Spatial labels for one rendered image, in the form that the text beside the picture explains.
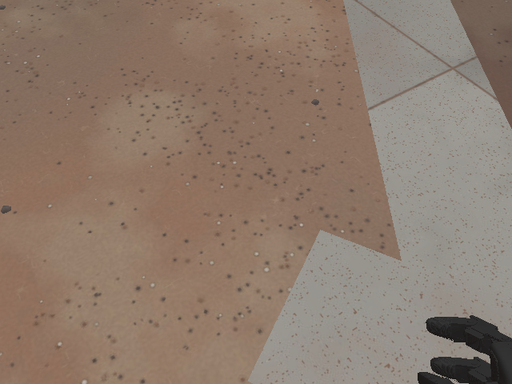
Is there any right robot hand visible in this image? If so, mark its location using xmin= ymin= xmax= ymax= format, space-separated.
xmin=418 ymin=315 xmax=512 ymax=384

